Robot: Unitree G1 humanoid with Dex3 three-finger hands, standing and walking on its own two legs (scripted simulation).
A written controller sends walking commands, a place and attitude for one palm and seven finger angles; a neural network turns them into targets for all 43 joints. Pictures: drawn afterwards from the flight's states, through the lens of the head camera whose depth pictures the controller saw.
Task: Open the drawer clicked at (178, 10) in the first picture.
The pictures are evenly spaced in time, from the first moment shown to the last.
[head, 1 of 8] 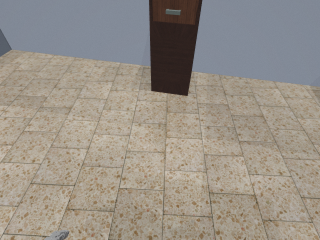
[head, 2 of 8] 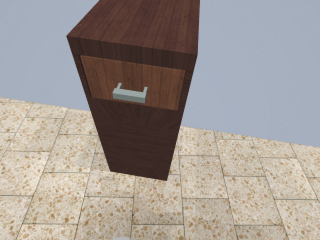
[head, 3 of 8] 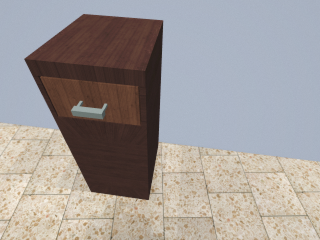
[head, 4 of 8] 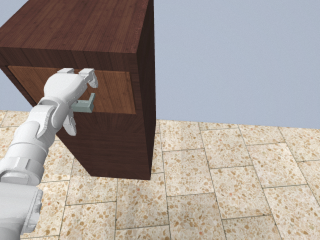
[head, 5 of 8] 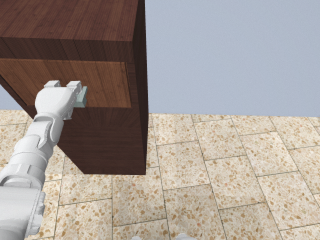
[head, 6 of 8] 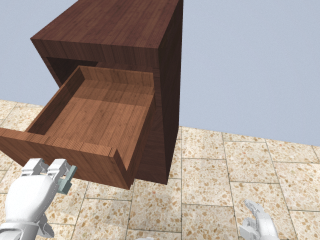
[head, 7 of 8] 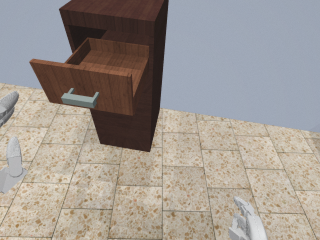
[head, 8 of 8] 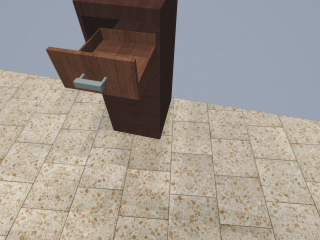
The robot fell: no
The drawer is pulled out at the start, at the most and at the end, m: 0.00 0.29 0.28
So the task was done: yes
